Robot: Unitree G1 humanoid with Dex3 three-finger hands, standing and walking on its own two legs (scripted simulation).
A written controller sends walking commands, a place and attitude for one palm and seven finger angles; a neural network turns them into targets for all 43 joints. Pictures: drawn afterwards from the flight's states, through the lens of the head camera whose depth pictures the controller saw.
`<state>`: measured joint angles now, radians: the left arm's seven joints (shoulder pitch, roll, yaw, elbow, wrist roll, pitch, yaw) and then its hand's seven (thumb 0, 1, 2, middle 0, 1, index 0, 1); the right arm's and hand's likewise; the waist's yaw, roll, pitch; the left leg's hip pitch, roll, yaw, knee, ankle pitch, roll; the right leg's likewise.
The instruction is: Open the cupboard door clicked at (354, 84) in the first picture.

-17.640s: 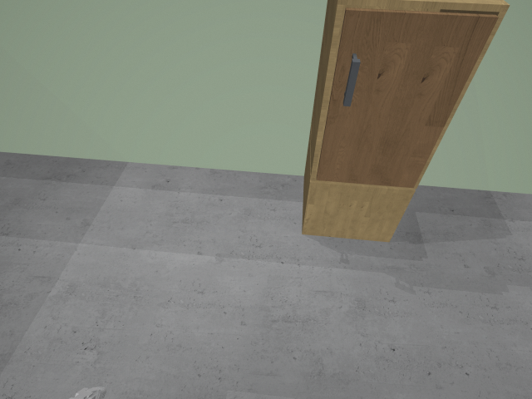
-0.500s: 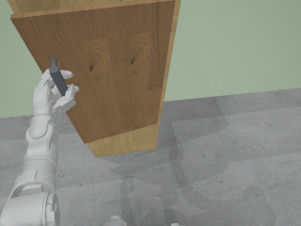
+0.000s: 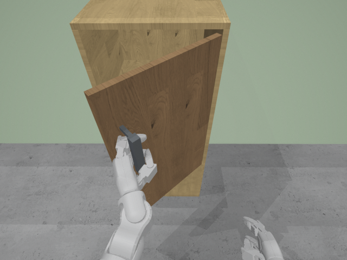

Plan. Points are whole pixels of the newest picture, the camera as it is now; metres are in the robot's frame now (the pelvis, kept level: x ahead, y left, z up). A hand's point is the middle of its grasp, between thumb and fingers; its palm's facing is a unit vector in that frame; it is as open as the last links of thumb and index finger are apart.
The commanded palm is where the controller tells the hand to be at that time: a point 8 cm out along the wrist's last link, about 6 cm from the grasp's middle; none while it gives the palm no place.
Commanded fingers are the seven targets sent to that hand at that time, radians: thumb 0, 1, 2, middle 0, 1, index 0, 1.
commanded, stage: pull the door open along its arc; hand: left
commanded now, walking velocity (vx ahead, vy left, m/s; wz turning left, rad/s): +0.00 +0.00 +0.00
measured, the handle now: (132, 150) +0.35 +0.12 +0.08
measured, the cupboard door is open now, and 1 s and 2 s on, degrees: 43 46 50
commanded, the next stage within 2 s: open thumb and fingers to let go in 0.06 s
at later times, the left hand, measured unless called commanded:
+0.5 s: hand (159, 169) +0.30 +0.05 +0.08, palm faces +0.40 -0.92 -0.03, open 8.7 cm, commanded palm +0.25 +0.09 +0.08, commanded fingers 0.00 -0.36 0.36 -0.31 -1.22 -0.31 -1.22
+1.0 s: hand (157, 168) +0.30 +0.05 +0.08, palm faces +0.35 -0.94 -0.02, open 14.8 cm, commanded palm +0.26 +0.09 +0.08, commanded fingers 0.00 -0.50 0.30 -0.15 -0.30 -0.15 -0.30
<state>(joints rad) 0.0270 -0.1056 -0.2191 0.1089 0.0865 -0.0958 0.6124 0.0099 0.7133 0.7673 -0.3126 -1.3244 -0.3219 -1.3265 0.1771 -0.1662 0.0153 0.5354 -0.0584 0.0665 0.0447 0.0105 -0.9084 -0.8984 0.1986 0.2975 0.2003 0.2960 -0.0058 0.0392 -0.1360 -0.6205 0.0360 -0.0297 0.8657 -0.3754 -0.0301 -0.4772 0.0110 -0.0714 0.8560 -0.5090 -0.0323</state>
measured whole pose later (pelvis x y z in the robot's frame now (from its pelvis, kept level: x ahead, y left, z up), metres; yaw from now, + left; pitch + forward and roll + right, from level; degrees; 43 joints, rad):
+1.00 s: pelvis -0.01 -0.01 +0.00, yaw +1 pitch +7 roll +0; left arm -0.02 -0.11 -0.25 0.16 0.06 -0.09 0.61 -0.01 -0.49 0.30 -0.32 -0.70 -0.31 -0.74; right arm 0.17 -0.18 0.01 0.59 -0.06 0.05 0.01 0.01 -0.91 -0.90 0.20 0.30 0.20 0.30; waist 0.00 0.04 -0.12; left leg -0.62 0.03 -0.04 0.87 -0.36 -0.04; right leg -0.49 0.01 -0.08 0.88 -0.51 -0.04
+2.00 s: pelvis -0.01 +0.00 -0.01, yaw +0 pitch +8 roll +0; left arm 0.49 0.07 -0.22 -0.28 -0.03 -0.24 0.11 -0.01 -0.50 0.30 -0.15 -0.30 -0.15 -0.30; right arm 0.25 -0.21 0.03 0.40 -0.01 -0.01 0.02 0.01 -0.91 -0.90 0.20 0.30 0.20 0.30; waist 0.00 0.04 -0.12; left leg -0.67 0.03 -0.02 0.94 -0.40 -0.02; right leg -0.54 0.00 -0.06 0.95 -0.55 -0.03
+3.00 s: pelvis -0.01 +0.02 +0.01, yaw +0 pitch +3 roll -2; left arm 0.60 0.27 0.07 -0.49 -0.12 -0.07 0.01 -0.01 -0.37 0.36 -0.16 -0.30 -0.15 -0.30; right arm 0.26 -0.22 0.06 0.47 0.03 -0.10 -0.09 0.02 -0.91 -0.90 0.20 0.30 0.20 0.30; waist 0.05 0.06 -0.11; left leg -0.52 0.03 -0.02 0.82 -0.36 0.00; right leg -0.37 0.01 -0.06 0.77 -0.46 0.00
